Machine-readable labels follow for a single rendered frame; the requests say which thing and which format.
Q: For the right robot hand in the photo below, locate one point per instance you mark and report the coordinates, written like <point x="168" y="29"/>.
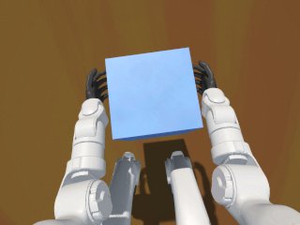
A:
<point x="207" y="77"/>

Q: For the robot right forearm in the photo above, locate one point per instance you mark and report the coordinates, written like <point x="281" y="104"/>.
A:
<point x="228" y="145"/>

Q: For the left robot upper arm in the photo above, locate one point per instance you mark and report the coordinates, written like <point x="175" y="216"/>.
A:
<point x="83" y="203"/>

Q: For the right robot shin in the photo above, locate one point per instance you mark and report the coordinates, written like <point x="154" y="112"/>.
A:
<point x="178" y="153"/>

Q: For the carton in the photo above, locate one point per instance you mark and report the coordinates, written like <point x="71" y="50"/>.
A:
<point x="152" y="95"/>

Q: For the right robot upper arm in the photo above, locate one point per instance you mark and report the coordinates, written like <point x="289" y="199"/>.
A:
<point x="244" y="191"/>

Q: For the left robot hand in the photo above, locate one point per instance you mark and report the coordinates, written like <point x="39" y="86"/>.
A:
<point x="92" y="86"/>

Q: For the robot left forearm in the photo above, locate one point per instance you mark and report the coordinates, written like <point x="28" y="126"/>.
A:
<point x="87" y="156"/>

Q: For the left robot thigh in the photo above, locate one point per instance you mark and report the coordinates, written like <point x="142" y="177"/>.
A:
<point x="125" y="177"/>

